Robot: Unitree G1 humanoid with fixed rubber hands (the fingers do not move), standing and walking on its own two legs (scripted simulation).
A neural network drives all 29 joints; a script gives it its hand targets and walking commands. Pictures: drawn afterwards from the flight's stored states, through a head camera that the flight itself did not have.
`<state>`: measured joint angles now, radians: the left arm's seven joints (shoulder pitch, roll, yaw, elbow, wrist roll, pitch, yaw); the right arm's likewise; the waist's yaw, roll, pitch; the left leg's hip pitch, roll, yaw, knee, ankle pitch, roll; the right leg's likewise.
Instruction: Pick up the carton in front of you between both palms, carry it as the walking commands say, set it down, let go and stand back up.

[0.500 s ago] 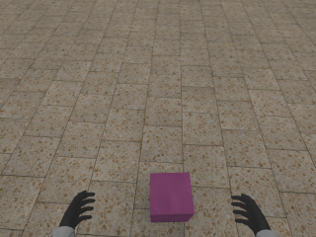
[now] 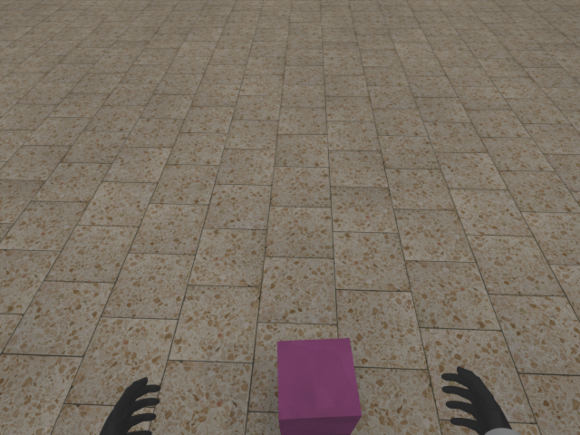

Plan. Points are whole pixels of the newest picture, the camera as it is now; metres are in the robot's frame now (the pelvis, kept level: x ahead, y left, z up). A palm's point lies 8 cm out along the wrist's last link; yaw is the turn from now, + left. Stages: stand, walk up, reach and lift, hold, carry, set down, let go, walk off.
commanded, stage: stand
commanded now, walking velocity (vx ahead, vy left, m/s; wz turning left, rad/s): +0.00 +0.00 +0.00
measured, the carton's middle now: (314, 389) +0.36 -0.06 -0.64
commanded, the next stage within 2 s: none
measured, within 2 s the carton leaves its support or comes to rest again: neither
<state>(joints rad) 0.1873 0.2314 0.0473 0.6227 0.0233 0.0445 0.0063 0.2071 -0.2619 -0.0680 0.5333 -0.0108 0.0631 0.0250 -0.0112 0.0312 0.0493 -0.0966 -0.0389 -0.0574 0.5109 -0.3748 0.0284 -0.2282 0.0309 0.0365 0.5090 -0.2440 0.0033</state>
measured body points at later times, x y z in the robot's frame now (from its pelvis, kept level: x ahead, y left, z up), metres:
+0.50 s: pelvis +0.00 -0.02 +0.00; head +0.00 -0.02 +0.45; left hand +0.11 +0.27 -0.11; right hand +0.11 -0.29 -0.11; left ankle -0.06 +0.10 -0.73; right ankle +0.02 -0.12 -0.73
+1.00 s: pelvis -0.02 -0.02 +0.00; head -0.03 -0.03 +0.45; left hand +0.08 +0.27 -0.11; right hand +0.08 -0.31 -0.11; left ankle -0.06 +0.10 -0.73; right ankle +0.02 -0.12 -0.73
